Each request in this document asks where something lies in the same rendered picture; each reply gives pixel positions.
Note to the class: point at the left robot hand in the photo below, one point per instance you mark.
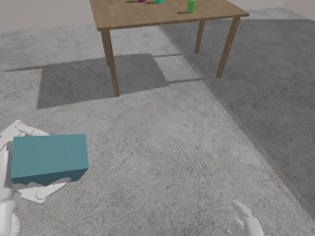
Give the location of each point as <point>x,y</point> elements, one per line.
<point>32,192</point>

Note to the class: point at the right robot hand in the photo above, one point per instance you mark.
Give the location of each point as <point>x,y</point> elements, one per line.
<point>250,226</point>

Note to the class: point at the table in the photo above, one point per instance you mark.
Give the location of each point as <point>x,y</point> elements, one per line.
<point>127,14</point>

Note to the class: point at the sponge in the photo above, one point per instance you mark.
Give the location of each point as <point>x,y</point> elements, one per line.
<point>46,159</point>

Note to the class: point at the left robot forearm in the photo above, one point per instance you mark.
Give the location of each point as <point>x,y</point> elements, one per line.
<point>10,224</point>

